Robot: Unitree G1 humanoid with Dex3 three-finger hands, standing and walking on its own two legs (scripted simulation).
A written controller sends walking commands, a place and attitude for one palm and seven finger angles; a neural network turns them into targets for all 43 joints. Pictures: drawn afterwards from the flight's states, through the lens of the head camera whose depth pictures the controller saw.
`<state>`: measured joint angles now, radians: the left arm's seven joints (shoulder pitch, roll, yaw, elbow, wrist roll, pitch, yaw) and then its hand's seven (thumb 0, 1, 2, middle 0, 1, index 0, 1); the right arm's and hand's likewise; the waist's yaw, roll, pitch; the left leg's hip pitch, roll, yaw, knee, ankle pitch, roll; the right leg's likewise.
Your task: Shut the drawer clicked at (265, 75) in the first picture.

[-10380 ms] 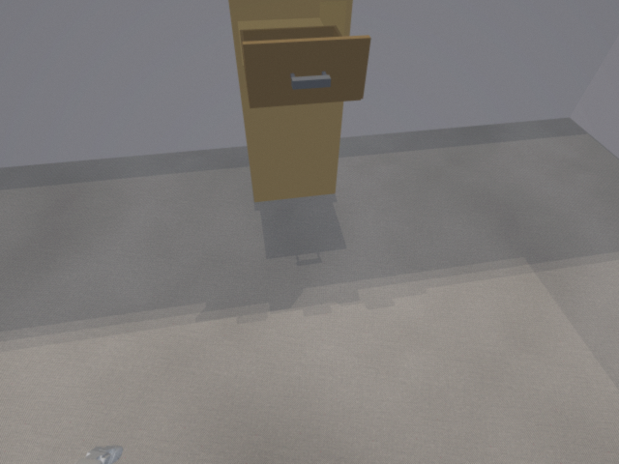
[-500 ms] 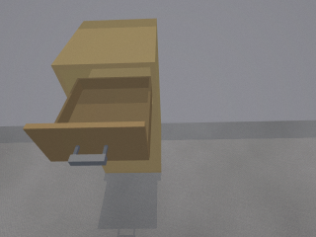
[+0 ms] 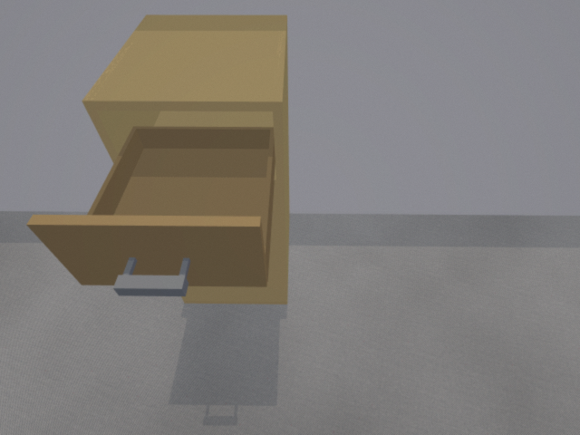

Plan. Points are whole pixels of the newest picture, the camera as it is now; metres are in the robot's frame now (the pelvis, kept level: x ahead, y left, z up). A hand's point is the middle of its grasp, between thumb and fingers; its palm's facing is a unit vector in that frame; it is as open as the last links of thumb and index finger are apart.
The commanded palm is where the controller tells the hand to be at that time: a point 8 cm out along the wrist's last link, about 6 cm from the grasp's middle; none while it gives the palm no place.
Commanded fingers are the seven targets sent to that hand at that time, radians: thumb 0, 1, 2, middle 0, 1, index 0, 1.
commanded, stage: look again from close up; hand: left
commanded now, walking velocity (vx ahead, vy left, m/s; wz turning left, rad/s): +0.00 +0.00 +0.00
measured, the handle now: (155, 274) +0.35 +0.24 -0.02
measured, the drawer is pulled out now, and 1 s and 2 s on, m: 0.30 0.30 0.30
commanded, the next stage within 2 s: shuffle to correct the standing spot in 0.46 s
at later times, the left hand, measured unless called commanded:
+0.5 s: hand out of the picture -0.01 +0.17 -0.17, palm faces +0.04 -0.98 -0.17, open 7.3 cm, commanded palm none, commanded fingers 0.00 0.90 0.90 -0.20 -0.30 -0.20 -0.30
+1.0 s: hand out of the picture +0.03 +0.18 -0.19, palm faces +0.06 -0.99 -0.16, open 7.3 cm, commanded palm none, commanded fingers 0.00 0.90 0.90 -0.20 -0.30 -0.20 -0.30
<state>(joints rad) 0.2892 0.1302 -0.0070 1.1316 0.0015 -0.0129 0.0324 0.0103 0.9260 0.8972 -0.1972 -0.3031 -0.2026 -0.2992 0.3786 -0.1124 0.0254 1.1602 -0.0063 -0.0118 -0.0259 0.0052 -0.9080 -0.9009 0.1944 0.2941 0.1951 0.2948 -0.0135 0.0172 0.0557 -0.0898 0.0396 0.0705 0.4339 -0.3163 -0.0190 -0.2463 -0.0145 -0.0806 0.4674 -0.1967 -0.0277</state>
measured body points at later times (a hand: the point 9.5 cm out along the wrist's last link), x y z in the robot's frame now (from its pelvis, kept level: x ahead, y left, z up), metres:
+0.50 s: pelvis +0.01 +0.01 +0.00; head +0.02 +0.01 +0.45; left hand -0.01 +0.23 -0.16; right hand -0.01 -0.20 -0.16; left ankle -0.05 +0.13 -0.74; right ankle +0.04 -0.10 -0.74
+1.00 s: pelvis +0.05 +0.03 -0.01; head +0.07 +0.03 +0.44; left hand +0.03 +0.24 -0.17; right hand -0.01 -0.17 -0.17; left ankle -0.05 +0.13 -0.74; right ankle +0.04 -0.10 -0.74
